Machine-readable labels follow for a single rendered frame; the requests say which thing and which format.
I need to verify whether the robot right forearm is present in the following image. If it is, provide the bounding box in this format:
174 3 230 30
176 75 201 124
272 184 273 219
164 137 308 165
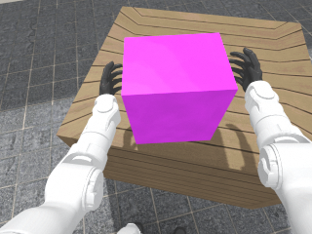
244 80 312 151

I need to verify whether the left robot shin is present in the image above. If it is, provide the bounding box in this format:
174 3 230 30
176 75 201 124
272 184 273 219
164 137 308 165
126 223 139 231

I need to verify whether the right robot upper arm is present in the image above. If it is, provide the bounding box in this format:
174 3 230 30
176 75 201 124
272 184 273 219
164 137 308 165
257 142 312 234

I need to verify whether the left robot upper arm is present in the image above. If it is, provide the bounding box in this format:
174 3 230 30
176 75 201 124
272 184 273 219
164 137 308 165
0 163 104 234

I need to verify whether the robot left forearm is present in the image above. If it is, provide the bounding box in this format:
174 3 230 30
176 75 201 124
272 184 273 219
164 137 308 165
44 94 121 200

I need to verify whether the robot left foot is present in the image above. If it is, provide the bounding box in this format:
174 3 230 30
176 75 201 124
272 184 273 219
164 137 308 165
134 221 144 234

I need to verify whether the robot right hand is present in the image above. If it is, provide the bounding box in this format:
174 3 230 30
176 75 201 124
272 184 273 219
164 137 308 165
228 47 263 92

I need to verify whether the carton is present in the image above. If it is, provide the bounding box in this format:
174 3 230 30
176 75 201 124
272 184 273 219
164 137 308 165
121 32 238 144

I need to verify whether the robot left hand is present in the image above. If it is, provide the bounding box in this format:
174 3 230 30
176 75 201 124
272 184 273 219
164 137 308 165
98 61 123 96

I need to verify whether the pedestal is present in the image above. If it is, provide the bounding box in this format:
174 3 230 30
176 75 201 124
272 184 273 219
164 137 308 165
57 6 312 210

